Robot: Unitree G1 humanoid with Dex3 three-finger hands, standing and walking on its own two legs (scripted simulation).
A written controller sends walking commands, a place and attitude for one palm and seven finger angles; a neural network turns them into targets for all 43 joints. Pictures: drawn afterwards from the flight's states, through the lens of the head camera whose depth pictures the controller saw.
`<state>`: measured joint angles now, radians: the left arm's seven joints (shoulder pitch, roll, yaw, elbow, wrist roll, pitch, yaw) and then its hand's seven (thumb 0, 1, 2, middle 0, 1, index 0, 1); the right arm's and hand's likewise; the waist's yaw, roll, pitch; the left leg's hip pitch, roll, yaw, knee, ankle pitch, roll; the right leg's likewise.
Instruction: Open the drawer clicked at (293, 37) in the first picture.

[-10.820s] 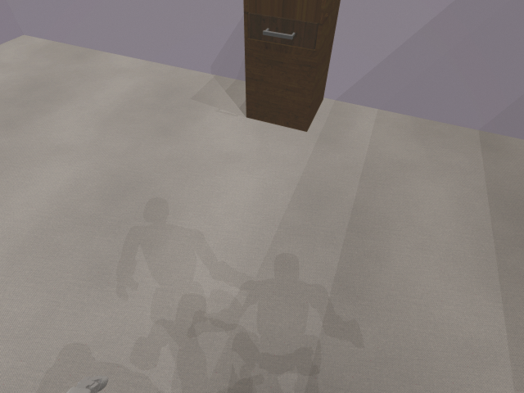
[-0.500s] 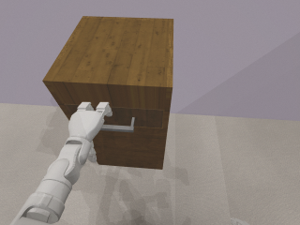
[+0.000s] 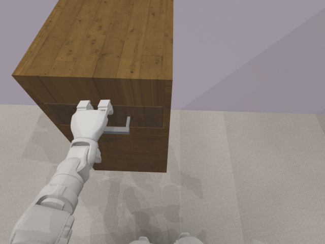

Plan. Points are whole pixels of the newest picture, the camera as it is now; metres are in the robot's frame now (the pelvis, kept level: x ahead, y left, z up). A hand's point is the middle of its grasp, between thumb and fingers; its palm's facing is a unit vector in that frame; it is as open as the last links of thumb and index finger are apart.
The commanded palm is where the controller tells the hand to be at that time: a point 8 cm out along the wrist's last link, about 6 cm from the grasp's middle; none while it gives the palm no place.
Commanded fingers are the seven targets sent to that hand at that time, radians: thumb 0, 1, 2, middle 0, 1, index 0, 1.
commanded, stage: move the hooked fingers above the handle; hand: left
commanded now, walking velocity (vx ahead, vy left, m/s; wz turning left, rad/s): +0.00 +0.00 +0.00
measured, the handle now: (106, 124) +0.49 +0.20 -0.12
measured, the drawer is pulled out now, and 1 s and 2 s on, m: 0.00 0.00 0.00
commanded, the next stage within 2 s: none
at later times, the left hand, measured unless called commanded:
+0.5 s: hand (103, 132) +0.44 +0.19 -0.08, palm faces -0.04 +0.00 -1.00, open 13.8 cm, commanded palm +0.42 +0.18 -0.01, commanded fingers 0.00 -0.50 0.30 -0.30 -1.20 -0.30 -1.20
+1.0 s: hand (104, 134) +0.44 +0.19 -0.08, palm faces -0.08 -0.02 -1.00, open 13.7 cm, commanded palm +0.42 +0.18 -0.01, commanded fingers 0.00 -0.50 0.30 -0.30 -1.20 -0.30 -1.20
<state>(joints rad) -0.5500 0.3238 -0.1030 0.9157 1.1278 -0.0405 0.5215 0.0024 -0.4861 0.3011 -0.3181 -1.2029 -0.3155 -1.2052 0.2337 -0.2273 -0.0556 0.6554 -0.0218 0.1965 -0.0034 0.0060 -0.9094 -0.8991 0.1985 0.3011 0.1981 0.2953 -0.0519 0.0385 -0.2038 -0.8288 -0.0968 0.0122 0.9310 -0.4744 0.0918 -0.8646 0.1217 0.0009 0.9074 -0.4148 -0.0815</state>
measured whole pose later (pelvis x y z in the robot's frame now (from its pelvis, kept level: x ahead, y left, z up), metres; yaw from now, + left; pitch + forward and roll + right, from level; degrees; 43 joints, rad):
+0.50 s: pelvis -0.02 -0.01 -0.03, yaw +0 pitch +27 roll -1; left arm -0.72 0.38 -0.04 1.09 1.12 0.02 0.56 0.00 -0.48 0.30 -0.32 -1.20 -0.32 -1.20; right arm 0.28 -0.23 -0.05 0.70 -0.03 0.15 0.01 0.01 -0.91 -0.90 0.20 0.30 0.20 0.30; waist -0.13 0.06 -0.21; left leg -1.08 -0.08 0.02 1.12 -0.51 0.08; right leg -1.11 0.13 -0.03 1.08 -0.44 -0.09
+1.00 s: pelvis -0.02 +0.00 -0.03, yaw -1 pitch +27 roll -1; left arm -0.73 0.37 -0.05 1.11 1.10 0.05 0.54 0.00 -0.48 0.30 -0.33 -1.22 -0.32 -1.22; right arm 0.27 -0.23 -0.02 0.67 -0.02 0.15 -0.01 0.00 -0.91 -0.90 0.20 0.30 0.20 0.30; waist -0.13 0.05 -0.20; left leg -1.07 -0.08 0.02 1.10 -0.51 0.09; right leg -1.10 0.13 -0.02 1.06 -0.43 -0.08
